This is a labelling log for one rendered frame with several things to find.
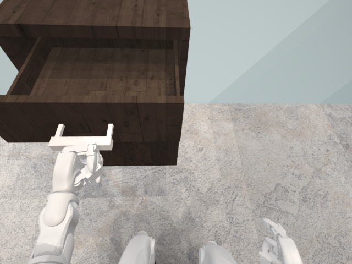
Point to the robot left shin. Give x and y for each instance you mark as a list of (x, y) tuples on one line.
[(142, 233)]

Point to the right robot hand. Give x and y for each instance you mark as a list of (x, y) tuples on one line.
[(282, 252)]

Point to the drawer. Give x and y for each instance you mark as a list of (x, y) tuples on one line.
[(88, 83)]

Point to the handle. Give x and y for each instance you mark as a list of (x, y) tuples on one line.
[(59, 142)]

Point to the left robot hand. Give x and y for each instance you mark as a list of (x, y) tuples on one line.
[(68, 166)]

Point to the robot left thigh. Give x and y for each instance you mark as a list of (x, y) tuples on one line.
[(140, 250)]

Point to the robot left forearm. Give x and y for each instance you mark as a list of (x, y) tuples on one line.
[(57, 222)]

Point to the cabinet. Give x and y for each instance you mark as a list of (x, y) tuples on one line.
[(23, 21)]

